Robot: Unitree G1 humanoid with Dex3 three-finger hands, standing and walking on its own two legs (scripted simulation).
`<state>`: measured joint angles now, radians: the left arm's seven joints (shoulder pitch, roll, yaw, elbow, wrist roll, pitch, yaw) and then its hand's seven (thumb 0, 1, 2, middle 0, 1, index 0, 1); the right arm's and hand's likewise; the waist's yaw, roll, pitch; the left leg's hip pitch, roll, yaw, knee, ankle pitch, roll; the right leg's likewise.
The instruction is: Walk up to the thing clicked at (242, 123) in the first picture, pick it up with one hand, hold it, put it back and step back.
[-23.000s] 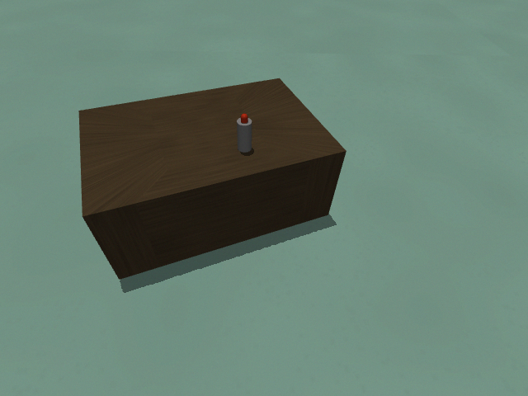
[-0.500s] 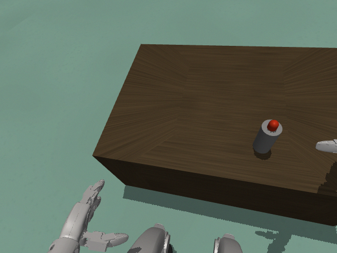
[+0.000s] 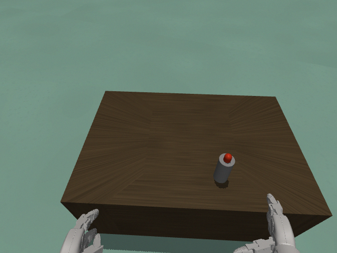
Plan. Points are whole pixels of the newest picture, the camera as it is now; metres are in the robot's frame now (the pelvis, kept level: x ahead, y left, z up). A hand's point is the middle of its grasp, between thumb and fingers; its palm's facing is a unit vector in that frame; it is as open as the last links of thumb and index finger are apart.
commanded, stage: home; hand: right
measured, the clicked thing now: (224, 166) +0.50 -0.20 -0.23
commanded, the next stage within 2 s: none
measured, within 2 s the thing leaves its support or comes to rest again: neither
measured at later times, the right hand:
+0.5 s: hand out of the picture +0.15 -0.15 -0.05, palm faces +0.13 +0.95 -0.27, open 17.4 cm
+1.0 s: hand out of the picture +0.16 -0.17 -0.06, palm faces +0.12 +0.95 -0.27, open 17.5 cm
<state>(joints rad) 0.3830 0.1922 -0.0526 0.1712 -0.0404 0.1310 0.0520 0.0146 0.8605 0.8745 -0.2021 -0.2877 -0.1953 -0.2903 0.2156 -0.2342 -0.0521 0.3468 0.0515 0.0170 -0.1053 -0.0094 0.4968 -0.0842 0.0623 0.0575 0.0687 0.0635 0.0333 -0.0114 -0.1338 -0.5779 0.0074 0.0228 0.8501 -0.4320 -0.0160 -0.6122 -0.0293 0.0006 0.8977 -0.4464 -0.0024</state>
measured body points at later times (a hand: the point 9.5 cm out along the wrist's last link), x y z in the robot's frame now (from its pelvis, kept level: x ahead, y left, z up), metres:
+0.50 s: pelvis -0.02 +0.03 -0.01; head -0.01 +0.04 +0.44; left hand +0.13 +0.28 -0.08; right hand +0.14 -0.20 -0.03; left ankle -0.01 +0.13 -0.70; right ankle +0.00 -0.11 -0.70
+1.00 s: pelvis -0.01 +0.01 +0.00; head +0.00 +0.01 +0.45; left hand +0.15 +0.25 -0.08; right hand +0.15 -0.22 -0.04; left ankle -0.01 +0.13 -0.70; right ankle +0.00 -0.11 -0.70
